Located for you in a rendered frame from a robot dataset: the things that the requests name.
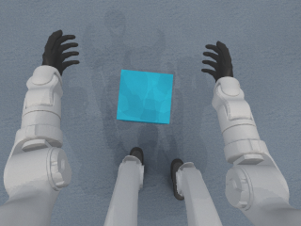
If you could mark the right robot shin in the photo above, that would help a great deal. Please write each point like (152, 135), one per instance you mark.
(188, 165)

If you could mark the right robot hand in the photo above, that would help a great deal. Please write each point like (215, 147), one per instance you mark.
(222, 66)

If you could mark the left robot hand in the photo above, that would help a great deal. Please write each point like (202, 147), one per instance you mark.
(53, 51)

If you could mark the carton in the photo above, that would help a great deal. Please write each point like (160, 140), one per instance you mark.
(145, 97)

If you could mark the right robot thigh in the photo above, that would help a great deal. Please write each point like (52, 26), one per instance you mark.
(200, 209)

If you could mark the robot right upper arm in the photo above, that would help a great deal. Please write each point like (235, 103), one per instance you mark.
(261, 193)

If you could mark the robot left upper arm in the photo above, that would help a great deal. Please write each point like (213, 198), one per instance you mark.
(33, 181)

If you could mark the right robot forearm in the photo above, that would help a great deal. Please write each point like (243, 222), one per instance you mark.
(243, 145)

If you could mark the left robot forearm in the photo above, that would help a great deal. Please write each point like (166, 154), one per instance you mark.
(41, 116)

